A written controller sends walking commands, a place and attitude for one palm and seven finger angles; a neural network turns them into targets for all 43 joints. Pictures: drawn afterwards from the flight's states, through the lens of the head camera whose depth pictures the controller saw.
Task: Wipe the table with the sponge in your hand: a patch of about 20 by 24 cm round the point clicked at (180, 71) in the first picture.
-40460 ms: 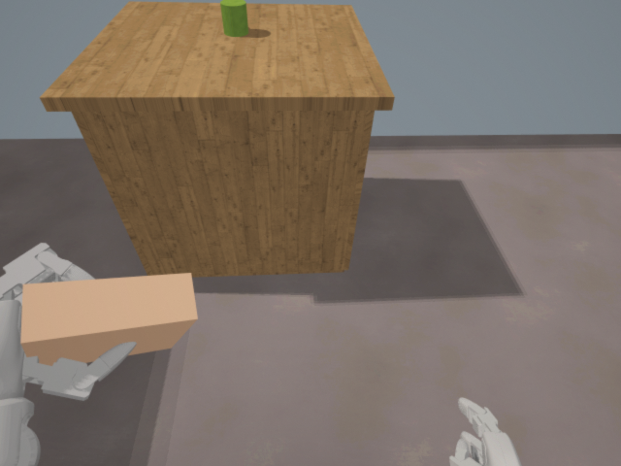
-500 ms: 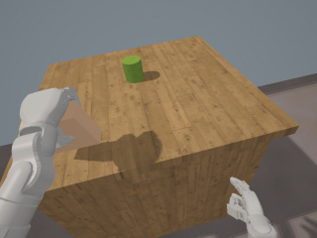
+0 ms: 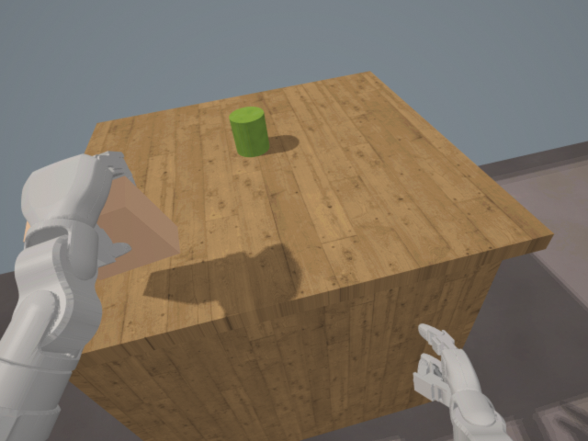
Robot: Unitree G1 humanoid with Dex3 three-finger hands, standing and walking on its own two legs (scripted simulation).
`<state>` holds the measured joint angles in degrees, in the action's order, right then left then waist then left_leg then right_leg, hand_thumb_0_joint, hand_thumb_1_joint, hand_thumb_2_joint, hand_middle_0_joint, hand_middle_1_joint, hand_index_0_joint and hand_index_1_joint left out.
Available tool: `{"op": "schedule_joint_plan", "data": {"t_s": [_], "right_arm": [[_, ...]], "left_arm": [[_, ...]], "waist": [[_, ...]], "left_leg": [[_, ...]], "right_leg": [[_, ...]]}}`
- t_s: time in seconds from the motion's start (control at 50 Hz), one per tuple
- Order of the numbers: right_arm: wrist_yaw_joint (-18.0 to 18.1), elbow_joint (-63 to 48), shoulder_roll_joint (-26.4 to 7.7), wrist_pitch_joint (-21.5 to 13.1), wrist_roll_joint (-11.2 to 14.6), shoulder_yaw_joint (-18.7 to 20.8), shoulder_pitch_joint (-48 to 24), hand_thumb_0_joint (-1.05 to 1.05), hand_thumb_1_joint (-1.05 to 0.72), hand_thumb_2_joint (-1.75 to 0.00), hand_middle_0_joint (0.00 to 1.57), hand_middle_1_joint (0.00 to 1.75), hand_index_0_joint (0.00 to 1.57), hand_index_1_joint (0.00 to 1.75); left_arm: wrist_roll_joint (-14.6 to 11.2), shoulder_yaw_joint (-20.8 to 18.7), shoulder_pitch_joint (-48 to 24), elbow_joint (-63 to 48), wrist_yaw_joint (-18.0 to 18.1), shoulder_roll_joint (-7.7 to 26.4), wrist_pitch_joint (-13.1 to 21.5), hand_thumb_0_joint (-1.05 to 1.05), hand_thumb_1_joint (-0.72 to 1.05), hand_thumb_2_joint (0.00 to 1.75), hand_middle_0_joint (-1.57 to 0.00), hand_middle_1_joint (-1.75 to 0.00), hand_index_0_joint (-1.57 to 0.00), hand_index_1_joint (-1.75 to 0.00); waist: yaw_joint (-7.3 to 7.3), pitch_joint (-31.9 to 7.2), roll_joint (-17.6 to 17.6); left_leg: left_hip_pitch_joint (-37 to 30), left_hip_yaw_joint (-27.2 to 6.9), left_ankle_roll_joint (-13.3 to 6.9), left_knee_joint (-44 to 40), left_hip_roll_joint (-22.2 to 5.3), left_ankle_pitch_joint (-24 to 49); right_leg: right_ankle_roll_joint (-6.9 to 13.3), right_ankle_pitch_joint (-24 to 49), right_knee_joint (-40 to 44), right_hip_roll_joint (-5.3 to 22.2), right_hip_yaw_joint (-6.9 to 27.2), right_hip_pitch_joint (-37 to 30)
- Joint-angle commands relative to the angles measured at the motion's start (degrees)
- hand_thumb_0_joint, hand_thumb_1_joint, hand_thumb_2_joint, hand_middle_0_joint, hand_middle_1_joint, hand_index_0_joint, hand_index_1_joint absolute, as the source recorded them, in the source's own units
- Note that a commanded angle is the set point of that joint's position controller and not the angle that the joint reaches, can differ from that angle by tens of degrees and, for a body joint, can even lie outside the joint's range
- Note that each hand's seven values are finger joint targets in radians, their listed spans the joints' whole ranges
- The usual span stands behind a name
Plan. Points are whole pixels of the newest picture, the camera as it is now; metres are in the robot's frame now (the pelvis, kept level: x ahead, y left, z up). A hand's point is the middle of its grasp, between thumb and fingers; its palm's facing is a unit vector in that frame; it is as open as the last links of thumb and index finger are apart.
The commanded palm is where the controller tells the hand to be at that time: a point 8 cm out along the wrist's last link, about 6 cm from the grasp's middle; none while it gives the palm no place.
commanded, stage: move the sponge above the wiping area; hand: left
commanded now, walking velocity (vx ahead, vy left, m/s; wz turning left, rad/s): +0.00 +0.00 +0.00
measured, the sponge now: (121, 240) +0.29 +0.30 +0.16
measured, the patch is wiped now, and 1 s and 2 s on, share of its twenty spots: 0.00 0.00 0.05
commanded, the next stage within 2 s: lower the sponge onto the table in 1.06 s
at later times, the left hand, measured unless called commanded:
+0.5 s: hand (113, 239) +0.27 +0.28 +0.18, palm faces +0.17 -0.10 -0.98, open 9.1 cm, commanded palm +0.22 +0.26 +0.26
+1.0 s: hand (129, 265) +0.25 +0.26 +0.16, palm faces +0.08 -0.12 -0.99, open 9.1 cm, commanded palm +0.22 +0.27 +0.26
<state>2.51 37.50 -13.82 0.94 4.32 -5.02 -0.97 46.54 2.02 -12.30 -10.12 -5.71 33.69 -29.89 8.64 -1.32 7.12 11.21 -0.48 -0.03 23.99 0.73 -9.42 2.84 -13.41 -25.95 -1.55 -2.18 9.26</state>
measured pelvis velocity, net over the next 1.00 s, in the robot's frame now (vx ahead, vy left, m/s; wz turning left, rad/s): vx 0.00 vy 0.00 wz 0.00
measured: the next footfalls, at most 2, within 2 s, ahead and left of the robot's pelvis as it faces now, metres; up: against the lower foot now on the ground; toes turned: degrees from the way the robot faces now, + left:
none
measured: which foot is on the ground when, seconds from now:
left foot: down 0.00-1.00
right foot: down 0.00-1.00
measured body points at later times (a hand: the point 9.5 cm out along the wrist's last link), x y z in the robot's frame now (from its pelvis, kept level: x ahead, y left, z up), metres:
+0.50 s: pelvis +0.00 -0.01 +0.00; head -0.02 -0.07 +0.44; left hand +0.25 +0.28 +0.24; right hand +0.26 -0.21 -0.08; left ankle +0.04 +0.12 -0.74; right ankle +0.01 -0.09 -0.74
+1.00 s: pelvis +0.00 +0.00 +0.00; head -0.03 -0.06 +0.44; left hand +0.24 +0.26 +0.21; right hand +0.26 -0.19 -0.07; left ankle +0.04 +0.12 -0.74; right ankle +0.01 -0.09 -0.74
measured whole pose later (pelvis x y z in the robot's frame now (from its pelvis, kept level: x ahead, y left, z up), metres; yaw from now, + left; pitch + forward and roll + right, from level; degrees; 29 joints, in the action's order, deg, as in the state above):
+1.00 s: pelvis +0.00 +0.00 +0.00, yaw +0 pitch -4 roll +1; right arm 3.1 36.2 -16.2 0.0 3.6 -3.5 0.9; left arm 46.4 4.6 -1.1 -16.3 -10.6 32.2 -28.3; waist 8.1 -1.3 7.8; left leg 12.3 -0.4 -0.1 26.5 0.6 -10.6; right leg 2.9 -14.6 -28.4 -1.7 -2.0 10.4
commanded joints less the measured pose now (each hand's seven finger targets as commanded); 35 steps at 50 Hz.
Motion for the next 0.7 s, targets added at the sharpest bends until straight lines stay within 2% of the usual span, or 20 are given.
{"op": "schedule_joint_plan", "data": {"t_s": [0.0,0.08,0.12,0.14,0.16,0.18,0.22,0.24,0.26,0.32,0.34,0.38,0.44,0.5,0.52,0.56,0.6,0.62,0.64,0.68], "right_arm": [[0.62,-11.53,-5.5,-3.07,0.85,2.24,-13.64,0.0,-0.9,-0.9,0.2,0.3,0.2,0.3],[1.1,-12.09,-6.04,-4.14,-0.18,2.36,-13.08,0.0,-0.9,-0.9,0.2,0.3,0.2,0.3],[1.41,-12.24,-6.09,-4.68,-0.69,2.27,-14.18,0.0,-0.9,-0.9,0.2,0.3,0.2,0.3],[1.5,-12.34,-5.4,-5.04,-1.34,2.06,-13.39,0.0,-0.9,-0.9,0.2,0.3,0.2,0.3],[1.35,-11.02,-5.41,-5.18,-1.61,2.28,-12.46,0.0,-0.9,-0.9,0.2,0.3,0.2,0.3],[1.02,-10.54,-5.43,-4.87,-1.85,2.38,-12.28,0.0,-0.9,-0.9,0.2,0.3,0.2,0.3],[0.65,-10.26,-5.73,-4.82,-1.2,2.56,-13.66,0.0,-0.9,-0.9,0.2,0.3,0.2,0.3],[0.5,-10.33,-5.06,-4.62,-1.18,2.52,-13.38,0.0,-0.9,-0.9,0.2,0.3,0.2,0.3],[0.28,-9.3,-5.43,-4.25,-0.94,2.85,-12.64,0.0,-0.9,-0.9,0.2,0.3,0.2,0.3],[0.32,-10.15,-6.06,-3.26,-0.07,2.81,-13.92,0.0,-0.9,-0.9,0.2,0.3,0.2,0.3],[0.38,-10.59,-6.36,-2.73,-0.03,2.8,-12.82,0.0,-0.9,-0.9,0.2,0.3,0.2,0.3],[0.45,-11.43,-6.41,-2.56,0.45,2.84,-12.6,0.0,-0.9,-0.9,0.2,0.3,0.2,0.3],[0.86,-13.05,-6.2,-3.86,0.58,2.8,-12.97,0.0,-0.9,-0.9,0.2,0.3,0.2,0.3],[1.41,-12.74,-6.27,-4.6,-0.43,2.96,-12.3,0.0,-0.9,-0.9,0.2,0.3,0.2,0.3],[1.7,-13.31,-5.71,-5.41,-0.37,2.58,-14.02,0.0,-0.9,-0.9,0.2,0.3,0.2,0.3],[2.08,-11.29,-5.83,-6.1,-1.67,2.95,-11.32,0.0,-0.9,-0.9,0.2,0.3,0.2,0.3],[2.0,-9.72,-5.72,-5.62,-1.66,3.08,-10.49,0.0,-0.9,-0.9,0.2,0.3,0.2,0.3],[2.02,-9.89,-5.87,-5.96,-1.17,2.95,-12.26,0.0,-0.9,-0.9,0.2,0.3,0.2,0.3],[2.01,-9.28,-5.52,-5.68,-1.4,3.02,-11.5,0.0,-0.9,-0.9,0.2,0.3,0.2,0.3],[1.36,-8.55,-5.8,-5.03,-1.01,3.15,-11.88,0.0,-0.9,-0.9,0.2,0.3,0.2,0.3]], "left_arm": [[0.45,1.07,-11.49,-8.87,-1.41,4.05,0.01,0.0,0.1,1.3,-1.2,-1.6,-1.2,-1.6],[3.73,-2.02,-16.2,-13.37,-1.36,10.22,1.19,0.0,0.1,1.3,-1.2,-1.6,-1.2,-1.6],[6.25,-8.83,-20.85,-18.71,0.1,19.44,2.23,0.0,0.1,1.3,-1.2,-1.6,-1.2,-1.6],[7.23,-7.4,-24.25,-18.83,0.86,17.83,2.74,0.0,0.1,1.3,-1.2,-1.6,-1.2,-1.6],[7.93,-9.94,-22.63,-16.49,1.91,19.97,3.19,0.0,0.1,1.3,-1.2,-1.6,-1.2,-1.6],[7.43,-9.36,-20.51,-14.86,2.31,18.24,3.25,0.0,0.1,1.3,-1.2,-1.6,-1.2,-1.6],[5.88,-14.02,-18.28,-14.39,3.43,21.3,2.56,0.0,0.1,1.3,-1.2,-1.6,-1.2,-1.6],[3.75,-10.91,-17.13,-12.78,3.43,16.42,2.12,0.0,0.1,1.3,-1.2,-1.6,-1.2,-1.6],[2.52,-12.62,-14.95,-10.72,3.56,17.38,1.91,0.0,0.1,1.3,-1.2,-1.6,-1.2,-1.6],[0.44,-11.24,-7.43,-6.82,1.07,14.47,0.02,0.0,0.1,1.3,-1.2,-1.6,-1.2,-1.6],[-0.35,-8.72,-5.83,-5.74,-0.01,11.74,-0.38,0.0,0.1,1.3,-1.2,-1.6,-1.2,-1.6],[-1.06,-5.07,-4.54,-6.68,-1.82,8.45,-0.39,0.0,0.1,1.3,-1.2,-1.6,-1.2,-1.6],[-0.47,-2.43,-5.65,-11.57,-3.16,7.17,0.54,0.0,0.1,1.3,-1.2,-1.6,-1.2,-1.6],[2.71,-5.2,-11.14,-18.38,-2.76,13.67,2.88,0.0,0.1,1.3,-1.2,-1.6,-1.2,-1.6],[3.81,-6.88,-16.29,-22.48,-2.05,16.83,3.82,0.0,0.1,1.3,-1.2,-1.6,-1.2,-1.6],[6.78,-10.36,-18.56,-19.75,0.23,20.89,5.46,0.0,0.1,1.3,-1.2,-1.6,-1.2,-1.6],[6.4,-12.21,-17.83,-14.8,1.81,20.97,5.97,0.0,0.1,1.3,-1.2,-1.6,-1.2,-1.6],[5.8,-13.81,-19.02,-14.09,2.4,22.29,5.45,0.0,0.1,1.3,-1.2,-1.6,-1.2,-1.6],[4.37,-11.47,-19.66,-10.88,2.99,18.35,4.99,0.0,0.1,1.3,-1.2,-1.6,-1.2,-1.6],[1.67,-11.08,-16.37,-7.67,3.08,16.15,4.02,0.0,0.1,1.3,-1.2,-1.6,-1.2,-1.6]], "waist": [[-1.61,-9.54,-4.29],[-1.24,-13.72,-4.76],[0.09,-16.5,-1.95],[0.24,-18.46,-2.23],[0.55,-16.93,-2.11],[0.89,-16.26,-1.93],[2.1,-15.7,-0.8],[1.55,-14.02,-2.53],[1.34,-12.82,-3.99],[0.89,-8.13,-5.77],[0.09,-7.34,-7.72],[-0.99,-6.75,-7.91],[-1.46,-9.61,-6.88],[-1.26,-13.9,-4.88],[-1.19,-14.85,-1.96],[-0.38,-15.92,-1.62],[-0.05,-12.92,-2.92],[0.67,-12.49,-0.74],[0.41,-12.07,-2.98],[0.72,-10.43,-3.17]], "left_leg": [[-3.88,-0.85,-1.12,-2.17,0.63,1.57],[-5.05,-1.29,-1.73,-1.26,0.97,3.1],[-6.29,-1.78,-1.92,-0.82,1.37,5.14],[-6.11,-1.4,-1.96,-0.58,1.9,7.54],[-6.49,-1.47,-1.75,-0.58,1.87,9.06],[-6.26,-1.41,-1.7,-0.77,1.79,10.0],[-6.18,-1.83,-1.37,-0.84,1.84,10.39],[-5.13,-0.96,-1.34,-0.57,1.61,10.7],[-4.88,-0.79,-1.01,-0.49,1.32,10.35],[-2.97,-0.41,-1.05,-0.24,0.92,7.64],[-1.76,-0.06,-1.14,-0.16,0.71,6.78],[-1.64,0.09,-1.27,0.13,0.57,5.02],[-2.98,-0.18,-1.81,1.05,0.83,3.66],[-5.4,-0.64,-2.35,1.63,1.56,6.39],[-6.64,-1.31,-2.27,1.64,1.63,6.17],[-7.2,-1.37,-2.2,1.45,2.14,8.7],[-6.43,-1.34,-1.79,0.38,2.01,8.34],[-6.47,-1.91,-1.61,0.07,2.03,7.13],[-5.4,-1.26,-1.42,0.04,1.72,7.43],[-4.47,-1.09,-0.95,-0.71,1.4,7.26]], "right_leg": [[-0.11,2.34,5.59,1.5,2.65,1.07],[0.35,2.35,4.74,1.38,3.75,-0.39],[1.27,2.63,3.8,0.7,6.25,-1.85],[1.36,4.27,3.1,1.05,4.83,-3.33],[1.62,5.15,3.45,0.66,5.4,-2.49],[1.74,6.87,3.63,0.62,4.77,-2.98],[2.49,8.06,3.71,0.31,7.79,-3.68],[1.78,9.38,3.88,1.13,5.95,-3.82],[1.34,9.84,4.32,1.21,6.5,-3.16],[0.82,8.6,5.31,1.49,7.73,-0.68],[0.08,8.36,5.25,1.89,5.91,-0.54],[-0.67,7.18,5.36,2.08,4.7,0.73],[-0.65,4.95,4.92,2.35,4.99,1.12],[-0.48,7.11,3.74,2.11,5.44,-0.22],[0.42,5.64,3.74,1.55,7.57,-0.09],[0.84,5.98,3.76,1.25,6.6,-0.7],[1.1,5.62,4.81,0.94,6.48,-0.31],[1.94,4.04,5.27,0.55,8.75,-0.07],[1.56,5.3,5.03,1.21,6.78,-1.17],[0.93,6.62,5.66,1.48,5.77,-1.5]]}}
